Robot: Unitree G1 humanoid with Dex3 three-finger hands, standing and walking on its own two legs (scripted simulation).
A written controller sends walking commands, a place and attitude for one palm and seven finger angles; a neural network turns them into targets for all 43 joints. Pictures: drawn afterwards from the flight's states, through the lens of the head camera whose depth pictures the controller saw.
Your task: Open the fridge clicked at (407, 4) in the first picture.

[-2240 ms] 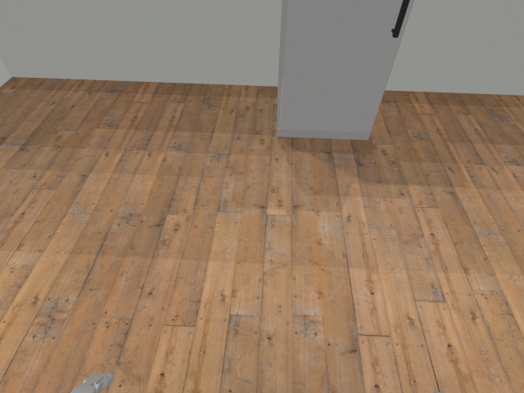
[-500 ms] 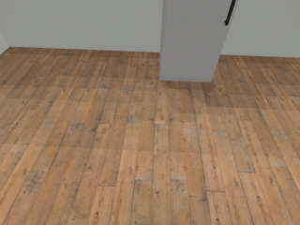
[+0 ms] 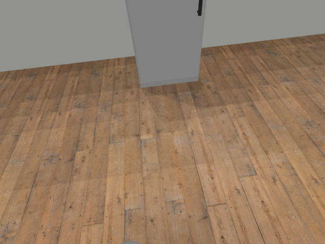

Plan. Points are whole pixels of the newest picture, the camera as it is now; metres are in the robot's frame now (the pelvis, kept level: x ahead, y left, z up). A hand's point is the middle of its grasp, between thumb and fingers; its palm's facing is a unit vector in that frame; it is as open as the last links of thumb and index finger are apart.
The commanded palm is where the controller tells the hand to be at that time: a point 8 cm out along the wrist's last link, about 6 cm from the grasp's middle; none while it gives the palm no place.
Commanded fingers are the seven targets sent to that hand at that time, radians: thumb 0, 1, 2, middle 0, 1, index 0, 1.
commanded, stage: walk to a spot facing it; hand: right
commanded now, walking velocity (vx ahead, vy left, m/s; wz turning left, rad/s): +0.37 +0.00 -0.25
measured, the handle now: out of the picture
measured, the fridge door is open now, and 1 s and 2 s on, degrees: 0 0 0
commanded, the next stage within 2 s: turn to face it in 1.46 s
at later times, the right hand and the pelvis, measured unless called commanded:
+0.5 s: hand (225, 182) +0.35 -0.17 -0.17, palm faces +0.08 +0.99 -0.15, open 7.3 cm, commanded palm none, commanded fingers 0.00 -0.90 -0.90 0.20 0.30 0.20 0.30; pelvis +0.24 +0.00 -0.01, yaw -7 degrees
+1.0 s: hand (236, 188) +0.34 -0.20 -0.18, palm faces +0.32 +0.94 -0.13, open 7.3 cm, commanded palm none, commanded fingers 0.00 -0.90 -0.90 0.20 0.30 0.20 0.30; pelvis +0.47 -0.08 -0.01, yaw -12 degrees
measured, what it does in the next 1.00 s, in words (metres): walks ahead: left foot, then right foot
